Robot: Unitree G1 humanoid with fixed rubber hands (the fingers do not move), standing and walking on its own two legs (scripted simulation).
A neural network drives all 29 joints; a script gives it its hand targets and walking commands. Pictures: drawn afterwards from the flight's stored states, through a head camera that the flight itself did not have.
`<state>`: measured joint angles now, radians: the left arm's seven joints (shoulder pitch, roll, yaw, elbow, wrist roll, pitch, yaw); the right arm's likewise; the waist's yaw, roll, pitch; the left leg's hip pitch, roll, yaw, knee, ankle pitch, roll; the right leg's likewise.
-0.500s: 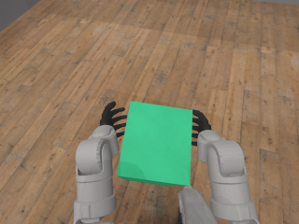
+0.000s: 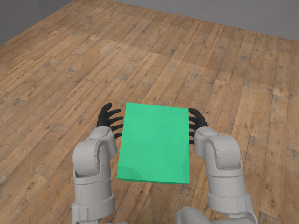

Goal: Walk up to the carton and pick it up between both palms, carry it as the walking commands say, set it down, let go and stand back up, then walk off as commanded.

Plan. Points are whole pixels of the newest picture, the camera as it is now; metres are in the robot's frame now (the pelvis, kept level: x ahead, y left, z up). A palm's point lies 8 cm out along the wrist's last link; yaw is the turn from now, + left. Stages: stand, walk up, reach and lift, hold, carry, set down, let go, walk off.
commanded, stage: carry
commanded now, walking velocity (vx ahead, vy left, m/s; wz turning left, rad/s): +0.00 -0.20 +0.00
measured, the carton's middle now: (150, 151) +0.30 +0.04 -0.01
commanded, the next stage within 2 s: none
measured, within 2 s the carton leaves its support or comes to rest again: neither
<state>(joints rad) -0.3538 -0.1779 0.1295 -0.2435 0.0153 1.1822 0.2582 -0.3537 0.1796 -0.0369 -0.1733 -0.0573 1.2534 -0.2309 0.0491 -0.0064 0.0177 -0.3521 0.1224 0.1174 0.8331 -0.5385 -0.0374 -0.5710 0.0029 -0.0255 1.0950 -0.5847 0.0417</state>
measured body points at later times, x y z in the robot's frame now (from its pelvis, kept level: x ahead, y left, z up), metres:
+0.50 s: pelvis +0.17 -0.13 +0.00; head +0.20 -0.13 +0.45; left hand +0.49 +0.01 +0.08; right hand +0.48 -0.23 +0.06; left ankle +0.11 +0.04 -0.68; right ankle +0.15 -0.18 -0.70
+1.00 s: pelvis +0.34 -0.26 -0.03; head +0.39 -0.27 +0.42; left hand +0.67 -0.14 +0.04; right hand +0.65 -0.37 +0.02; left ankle +0.24 -0.08 -0.67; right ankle +0.41 -0.38 -0.70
